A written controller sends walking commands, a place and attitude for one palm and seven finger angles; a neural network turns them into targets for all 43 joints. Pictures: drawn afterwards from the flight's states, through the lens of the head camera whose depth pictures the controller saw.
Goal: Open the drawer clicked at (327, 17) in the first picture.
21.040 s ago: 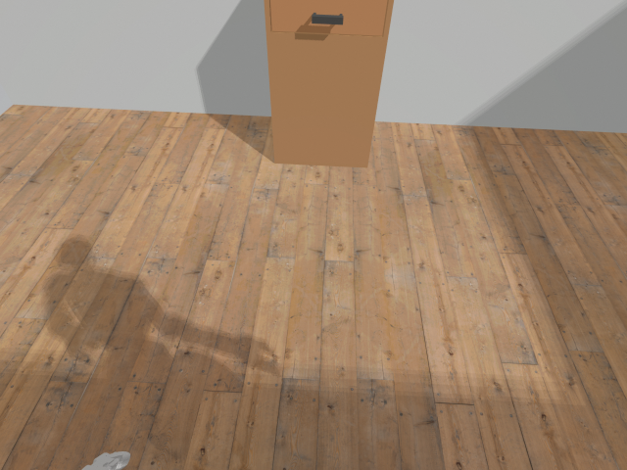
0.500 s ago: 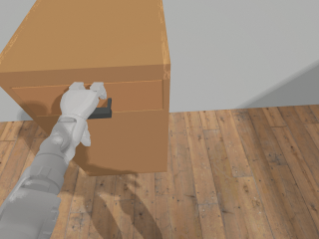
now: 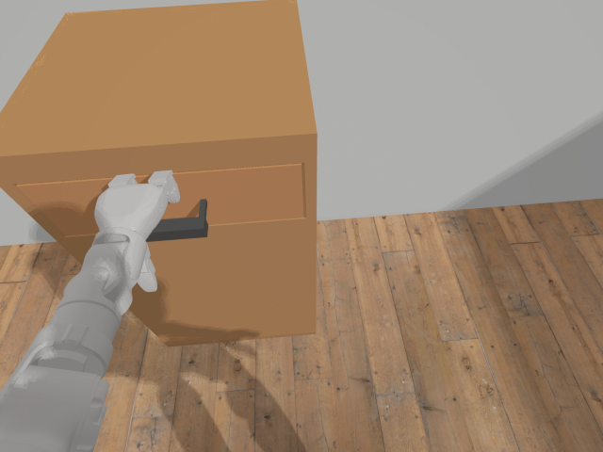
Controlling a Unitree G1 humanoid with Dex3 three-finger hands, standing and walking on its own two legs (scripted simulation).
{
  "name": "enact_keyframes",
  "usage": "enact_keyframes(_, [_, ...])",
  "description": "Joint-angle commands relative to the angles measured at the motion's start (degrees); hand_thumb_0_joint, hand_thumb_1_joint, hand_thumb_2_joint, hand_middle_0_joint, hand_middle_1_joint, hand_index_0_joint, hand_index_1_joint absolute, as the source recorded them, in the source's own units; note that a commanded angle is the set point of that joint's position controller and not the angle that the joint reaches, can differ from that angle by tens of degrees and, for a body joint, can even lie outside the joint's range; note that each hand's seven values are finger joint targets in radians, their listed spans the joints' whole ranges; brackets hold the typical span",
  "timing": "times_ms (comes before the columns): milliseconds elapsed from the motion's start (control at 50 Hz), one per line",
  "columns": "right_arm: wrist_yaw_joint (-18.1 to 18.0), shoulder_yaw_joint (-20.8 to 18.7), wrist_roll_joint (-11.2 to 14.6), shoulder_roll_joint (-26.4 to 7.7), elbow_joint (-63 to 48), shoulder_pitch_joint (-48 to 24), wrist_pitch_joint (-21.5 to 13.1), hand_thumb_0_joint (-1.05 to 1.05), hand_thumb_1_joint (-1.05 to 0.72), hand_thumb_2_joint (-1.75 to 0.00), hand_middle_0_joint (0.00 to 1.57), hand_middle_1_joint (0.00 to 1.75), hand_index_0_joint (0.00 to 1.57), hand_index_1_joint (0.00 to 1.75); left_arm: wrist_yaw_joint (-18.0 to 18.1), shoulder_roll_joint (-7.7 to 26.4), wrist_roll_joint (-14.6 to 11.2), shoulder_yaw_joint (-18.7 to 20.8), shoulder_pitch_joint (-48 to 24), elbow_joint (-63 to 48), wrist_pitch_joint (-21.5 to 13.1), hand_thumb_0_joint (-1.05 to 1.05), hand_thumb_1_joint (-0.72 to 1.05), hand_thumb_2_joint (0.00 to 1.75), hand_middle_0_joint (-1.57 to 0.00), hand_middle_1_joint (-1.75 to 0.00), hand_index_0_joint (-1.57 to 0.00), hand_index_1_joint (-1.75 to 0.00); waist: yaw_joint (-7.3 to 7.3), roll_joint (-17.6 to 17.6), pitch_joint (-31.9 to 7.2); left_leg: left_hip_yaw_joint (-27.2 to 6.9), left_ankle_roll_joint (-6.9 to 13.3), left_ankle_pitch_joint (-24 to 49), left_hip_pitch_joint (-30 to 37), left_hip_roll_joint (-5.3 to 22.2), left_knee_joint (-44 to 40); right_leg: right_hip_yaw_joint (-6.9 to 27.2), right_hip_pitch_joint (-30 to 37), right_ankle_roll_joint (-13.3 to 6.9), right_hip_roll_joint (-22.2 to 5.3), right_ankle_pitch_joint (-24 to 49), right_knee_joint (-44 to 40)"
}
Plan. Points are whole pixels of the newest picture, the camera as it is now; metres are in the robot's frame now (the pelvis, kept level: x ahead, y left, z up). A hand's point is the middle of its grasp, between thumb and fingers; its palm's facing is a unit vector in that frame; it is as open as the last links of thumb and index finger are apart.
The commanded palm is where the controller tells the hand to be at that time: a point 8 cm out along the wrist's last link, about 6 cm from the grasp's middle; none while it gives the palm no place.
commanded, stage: re-aim the fingers above the handle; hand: left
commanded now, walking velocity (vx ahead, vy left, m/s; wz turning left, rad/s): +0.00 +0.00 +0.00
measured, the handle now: (171, 218) +0.48 +0.23 -0.02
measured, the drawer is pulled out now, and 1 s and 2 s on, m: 0.00 0.00 0.00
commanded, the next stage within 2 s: lower the fingers behind the handle in 1.72 s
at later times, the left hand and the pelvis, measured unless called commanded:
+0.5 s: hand (157, 226) +0.42 +0.22 +0.03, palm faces -0.06 -0.04 -1.00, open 13.8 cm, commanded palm +0.40 +0.23 +0.10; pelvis +0.00 +0.01 +0.00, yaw +0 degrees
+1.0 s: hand (162, 254) +0.38 +0.21 +0.03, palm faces -0.01 -0.05 -1.00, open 13.8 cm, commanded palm +0.36 +0.23 +0.10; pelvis +0.00 +0.00 +0.00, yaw +0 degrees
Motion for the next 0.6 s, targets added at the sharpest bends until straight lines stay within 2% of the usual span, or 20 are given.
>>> enact_keyframes(0, [-0.4, -4.0, -0.5, -8.2, -4.4, 3.2, -2.2, 0.0, -0.9, -0.9, 0.2, 0.3, 0.2, 0.3, 4.5, 11.0, 0.2, 1.9, -27.6, -17.3, -2.8, 0.0, -0.5, 0.3, -0.3, -1.2, -0.3, -1.2, -1.82, 1.0, -21.5, -1.5, 1.6, 23.1, 11.6, -1.9, -0.1, 1.5, 8.7, -0.4, 0.9, 21.9, -2.1])
enact_keyframes(20, [-0.3, -4.2, -0.5, -8.1, -4.1, 3.6, -2.3, 0.0, -0.9, -0.9, 0.2, 0.3, 0.2, 0.3, 5.1, 11.3, 0.2, 2.6, -27.1, -17.1, -3.0, 0.0, -0.5, 0.3, -0.3, -1.2, -0.3, -1.2, -1.5, 1.4, -22.2, -1.7, 1.5, 23.9, 11.9, -1.9, 0.2, 1.3, 8.5, -0.5, 1.0, 21.7, -1.8])
enact_keyframes(40, [-0.2, -4.2, -0.6, -8.3, -3.6, 3.6, -2.4, 0.0, -0.9, -0.9, 0.2, 0.3, 0.2, 0.3, 5.5, 10.5, 0.1, 1.5, -29.2, -17.1, -2.8, 0.0, -0.5, 0.3, -0.3, -1.2, -0.3, -1.2, -2.82, 0.7, -21.3, -2.1, 1.5, 24.0, 12.4, -1.8, 0.6, 1.0, 6.9, -0.4, 1.1, 21.1, -1.8])
enact_keyframes(60, [-0.1, -4.3, -0.7, -8.3, -2.9, 4.1, -2.5, 0.0, -0.9, -0.9, 0.2, 0.3, 0.2, 0.3, 6.2, 11.1, 0.0, 2.0, -30.4, -17.4, -2.7, 0.0, -0.5, 0.3, -0.3, -1.2, -0.3, -1.2, -2.58, 1.7, -22.6, -2.3, 1.4, 24.3, 13.1, -1.7, 0.8, 1.0, 6.4, -0.4, 1.1, 20.8, -1.6])
enact_keyframes(80, [0.0, -4.4, -0.7, -8.3, -2.7, 4.1, -2.4, 0.0, -0.9, -0.9, 0.2, 0.3, 0.2, 0.3, 6.7, 10.6, 0.0, 1.9, -29.8, -16.3, -2.1, 0.0, -0.5, 0.3, -0.3, -1.2, -0.3, -1.2, -2.54, 0.5, -22.3, -2.5, 1.3, 24.4, 12.9, -1.7, 0.8, 0.8, 6.4, -0.5, 1.2, 20.6, -1.5])
enact_keyframes(100, [0.0, -4.3, -0.6, -8.4, -2.5, 4.0, -2.4, 0.0, -0.9, -0.9, 0.2, 0.3, 0.2, 0.3, 7.2, 12.0, 0.0, 3.2, -29.6, -15.3, -1.5, 0.0, -0.5, 0.3, -0.3, -1.2, -0.3, -1.2, -2.23, 0.3, -21.9, -2.6, 1.2, 24.4, 12.2, -1.8, 0.7, 0.7, 6.4, -0.6, 1.3, 20.6, -1.3])
enact_keyframes(120, [0.2, -4.0, -0.6, -8.4, -2.4, 3.7, -2.3, 0.0, -0.9, -0.9, 0.2, 0.3, 0.2, 0.3, 7.6, 11.5, 0.0, 2.6, -30.0, -14.3, -0.6, 0.0, -0.5, 0.3, -0.3, -1.2, -0.3, -1.2, -2.15, 1.2, -21.2, -2.5, 1.0, 24.1, 11.8, -1.9, 0.5, 0.5, 6.1, -0.7, 1.3, 20.3, -1.3])
enact_keyframes(160, [0.5, -4.1, -0.7, -8.6, -2.0, 3.7, -2.1, 0.0, -0.9, -0.9, 0.2, 0.3, 0.2, 0.3, 8.1, 12.1, 0.4, 3.3, -30.6, -13.3, 0.9, 0.0, -0.5, 0.3, -0.3, -1.2, -0.3, -1.2, -1.62, 1.6, -22.8, -2.8, 0.7, 26.4, 12.5, -1.6, 0.4, 0.2, 6.4, -0.8, 1.3, 20.9, -0.7])
enact_keyframes(200, [1.0, -4.0, -0.8, -8.5, -2.1, 3.4, -1.9, 0.0, -0.9, -0.9, 0.2, 0.3, 0.2, 0.3, 7.9, 10.5, 0.5, 2.4, -28.7, -12.0, 2.8, 0.0, -0.5, 0.3, -0.3, -1.2, -0.3, -1.2, -0.9, 2.8, -23.8, -2.9, 0.2, 30.2, 13.8, -1.2, 0.6, -0.2, 6.4, -1.0, 1.5, 22.2, -0.3])
enact_keyframes(240, [1.4, -3.8, -0.8, -8.8, -2.5, 3.2, -1.4, 0.0, -0.9, -0.9, 0.2, 0.3, 0.2, 0.3, 6.9, 9.8, 0.1, 2.5, -25.5, -8.9, 4.9, 0.0, -0.5, 0.3, -0.3, -1.2, -0.3, -1.2, -0.34, 1.2, -22.8, -2.5, 0.2, 30.8, 12.6, -1.2, 0.1, -0.4, 7.9, -1.0, 1.5, 22.8, -0.7])
enact_keyframes(280, [1.3, -3.6, -0.6, -9.1, -3.2, 2.9, -1.0, 0.0, -0.9, -0.9, 0.2, 0.3, 0.2, 0.3, 5.7, 11.7, 0.1, 3.5, -24.0, -8.7, 5.7, 0.0, -0.5, 0.3, -0.3, -1.2, -0.3, -1.2, 0.24, -2.1, -21.9, -2.0, 0.6, 28.7, 10.4, -1.1, -0.7, -0.1, 10.2, -0.7, 1.3, 23.4, -1.0])
enact_keyframes(300, [1.2, -3.4, -0.5, -9.0, -3.8, 2.3, -0.9, 0.0, -0.9, -0.9, 0.2, 0.3, 0.2, 0.3, 5.2, 11.1, -0.1, 2.9, -23.2, -8.9, 6.0, 0.0, -0.5, 0.3, -0.3, -1.2, -0.3, -1.2, 0.24, -3.1, -21.2, -1.6, 0.8, 26.9, 9.5, -1.4, -1.1, 0.0, 11.3, -0.6, 1.2, 23.5, -1.4])
enact_keyframes(320, [1.1, -3.4, -0.4, -9.0, -3.9, 2.1, -0.8, 0.0, -0.9, -0.9, 0.2, 0.3, 0.2, 0.3, 4.7, 10.5, 0.0, 2.4, -22.7, -8.8, 6.1, 0.0, -0.5, 0.3, -0.3, -1.2, -0.3, -1.2, 0.1, -4.4, -20.7, -1.6, 1.0, 26.2, 9.3, -1.3, -1.4, 0.0, 11.6, -0.6, 1.2, 23.4, -1.8])
enact_keyframes(380, [0.8, -3.3, -0.3, -8.9, -4.7, 1.7, -0.7, 0.0, -0.9, -0.9, 0.2, 0.3, 0.2, 0.3, 3.6, 9.8, 0.0, 1.8, -22.4, -10.0, 5.1, 0.0, -0.5, 0.3, -0.3, -1.2, -0.3, -1.2, 0.05, -4.6, -18.4, -1.8, 1.2, 24.1, 9.3, -1.2, -2.3, 0.1, 10.8, -0.6, 1.1, 21.0, -2.4])
enact_keyframes(420, [0.7, -3.4, -0.4, -8.7, -5.3, 1.6, -1.0, 0.0, -0.9, -0.9, 0.2, 0.3, 0.2, 0.3, 3.2, 8.8, -0.4, 1.1, -21.9, -13.2, 3.7, 0.0, -0.5, 0.3, -0.3, -1.2, -0.3, -1.2, 0.33, -2.8, -19.5, -1.8, 1.2, 24.3, 10.7, -1.2, -2.2, 0.4, 10.8, -0.7, 1.1, 20.7, -2.6])
enact_keyframes(440, [0.5, -3.4, -0.4, -8.7, -5.3, 1.5, -1.0, 0.0, -0.9, -0.9, 0.2, 0.3, 0.2, 0.3, 3.0, 9.5, -0.5, 1.6, -22.5, -13.7, 3.0, 0.0, -0.5, 0.3, -0.3, -1.2, -0.3, -1.2, -0.14, -3.4, -19.2, -1.9, 1.3, 23.9, 10.9, -1.2, -2.2, 0.4, 10.9, -0.7, 1.0, 20.4, -2.9])
enact_keyframes(460, [0.3, -3.4, -0.5, -8.7, -5.0, 1.9, -1.1, 0.0, -0.9, -0.9, 0.2, 0.3, 0.2, 0.3, 3.3, 10.9, -0.1, 2.5, -24.2, -14.8, 2.1, 0.0, -0.5, 0.3, -0.3, -1.2, -0.3, -1.2, -0.13, -2.6, -19.7, -2.0, 1.3, 23.4, 11.0, -1.2, -2.2, 0.6, 10.6, -0.6, 1.0, 20.1, -2.7])
enact_keyframes(520, [0.1, -3.3, -0.5, -8.3, -4.7, 1.8, -1.3, 0.0, -0.9, -0.9, 0.2, 0.3, 0.2, 0.3, 4.5, 12.3, 0.5, 4.1, -23.2, -14.5, 1.0, 0.0, -0.5, 0.3, -0.3, -1.2, -0.3, -1.2, 0.23, -2.5, -18.4, -2.0, 1.2, 22.1, 9.9, -1.5, -2.2, 0.6, 10.3, -0.8, 1.1, 19.4, -2.6])
enact_keyframes(560, [0.1, -3.4, -0.6, -8.1, -4.5, 1.7, -1.6, 0.0, -0.9, -0.9, 0.2, 0.3, 0.2, 0.3, 5.9, 12.4, 1.0, 3.9, -25.2, -16.2, 0.7, 0.0, -0.5, 0.3, -0.3, -1.2, -0.3, -1.2, 0.16, 0.3, -19.3, -2.0, 1.1, 22.4, 10.9, -1.4, -2.2, 0.8, 9.5, -0.9, 1.1, 18.9, -2.5])
enact_keyframes(580, [0.1, -3.4, -0.6, -8.1, -4.0, 1.7, -1.7, 0.0, -0.9, -0.9, 0.2, 0.3, 0.2, 0.3, 6.5, 13.3, 1.2, 4.9, -24.7, -14.7, 1.0, 0.0, -0.5, 0.3, -0.3, -1.2, -0.3, -1.2, 0.3, 0.1, -18.8, -1.9, 1.0, 21.7, 10.5, -1.5, -2.1, 0.7, 9.2, -1.0, 1.2, 18.2, -2.4])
